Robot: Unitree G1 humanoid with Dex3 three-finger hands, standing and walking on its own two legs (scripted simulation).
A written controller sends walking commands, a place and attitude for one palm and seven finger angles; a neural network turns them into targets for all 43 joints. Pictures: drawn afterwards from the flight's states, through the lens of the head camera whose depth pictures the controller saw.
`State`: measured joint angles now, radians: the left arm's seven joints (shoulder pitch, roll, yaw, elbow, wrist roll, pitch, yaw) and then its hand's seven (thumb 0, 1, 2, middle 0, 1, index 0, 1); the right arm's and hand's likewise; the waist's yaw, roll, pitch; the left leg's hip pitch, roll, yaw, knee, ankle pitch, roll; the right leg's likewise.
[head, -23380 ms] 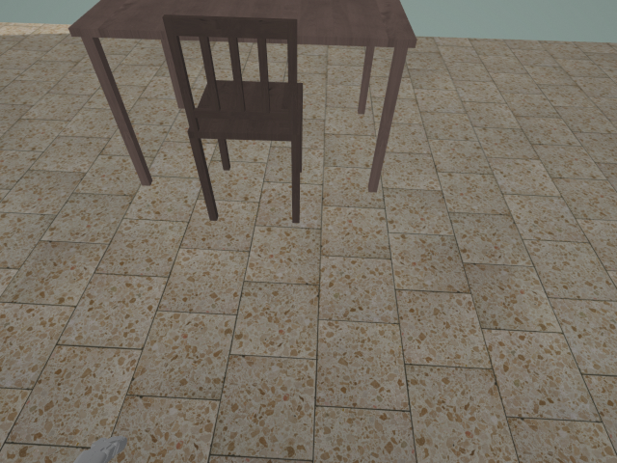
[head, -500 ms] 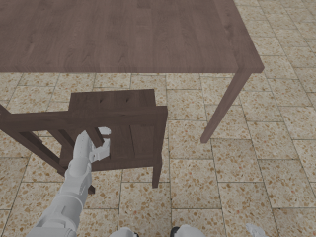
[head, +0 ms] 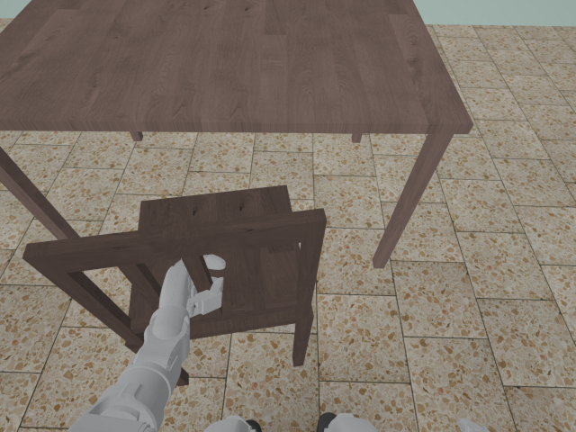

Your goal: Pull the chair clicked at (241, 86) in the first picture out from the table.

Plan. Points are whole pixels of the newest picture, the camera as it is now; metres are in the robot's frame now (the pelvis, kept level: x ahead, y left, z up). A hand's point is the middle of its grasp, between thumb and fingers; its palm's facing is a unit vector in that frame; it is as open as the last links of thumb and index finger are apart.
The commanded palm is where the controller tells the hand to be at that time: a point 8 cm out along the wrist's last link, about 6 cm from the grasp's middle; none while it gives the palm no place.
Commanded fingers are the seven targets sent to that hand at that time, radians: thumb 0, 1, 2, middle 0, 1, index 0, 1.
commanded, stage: step backward, pulling the chair out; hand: left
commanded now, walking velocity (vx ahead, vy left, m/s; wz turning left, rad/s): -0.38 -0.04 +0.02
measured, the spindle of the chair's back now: (205, 286) +0.35 +0.15 -0.09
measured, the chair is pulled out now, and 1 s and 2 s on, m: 0.17 0.25 0.49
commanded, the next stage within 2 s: none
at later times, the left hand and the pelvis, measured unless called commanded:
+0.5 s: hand (212, 303) +0.31 +0.13 -0.07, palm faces +0.01 -0.99 -0.17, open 5.5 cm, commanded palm +0.29 +0.18 -0.06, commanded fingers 0.00 0.90 0.90 -0.50 -1.45 -0.50 -1.45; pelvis -0.03 +0.01 +0.00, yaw +3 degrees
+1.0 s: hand (202, 347) +0.24 +0.13 -0.07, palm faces +0.01 -0.99 -0.16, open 5.5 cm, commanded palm +0.24 +0.19 -0.07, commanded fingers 0.00 0.90 0.90 -0.50 -1.45 -0.50 -1.45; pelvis -0.08 +0.01 +0.00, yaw +1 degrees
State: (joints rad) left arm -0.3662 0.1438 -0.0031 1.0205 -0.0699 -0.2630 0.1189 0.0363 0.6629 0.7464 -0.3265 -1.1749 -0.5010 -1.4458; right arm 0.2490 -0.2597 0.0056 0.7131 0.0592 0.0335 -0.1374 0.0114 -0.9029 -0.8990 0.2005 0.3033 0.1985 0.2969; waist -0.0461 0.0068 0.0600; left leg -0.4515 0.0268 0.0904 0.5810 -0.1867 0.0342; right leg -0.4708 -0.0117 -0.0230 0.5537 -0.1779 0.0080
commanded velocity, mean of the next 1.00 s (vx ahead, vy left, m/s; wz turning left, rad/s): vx -0.38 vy -0.02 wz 0.00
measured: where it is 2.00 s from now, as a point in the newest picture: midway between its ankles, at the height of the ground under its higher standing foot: outside the picture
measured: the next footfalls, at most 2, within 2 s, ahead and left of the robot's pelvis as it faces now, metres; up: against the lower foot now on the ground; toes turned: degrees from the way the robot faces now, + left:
left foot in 0.44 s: -0.03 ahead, +0.14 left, +0.00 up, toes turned +3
right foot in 1.02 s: -0.04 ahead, -0.12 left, +0.00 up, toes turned -2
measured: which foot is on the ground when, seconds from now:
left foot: down 0.00-0.22, up 0.24-0.42, down 0.44-1.00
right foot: down 0.00-0.86, up 0.88-1.00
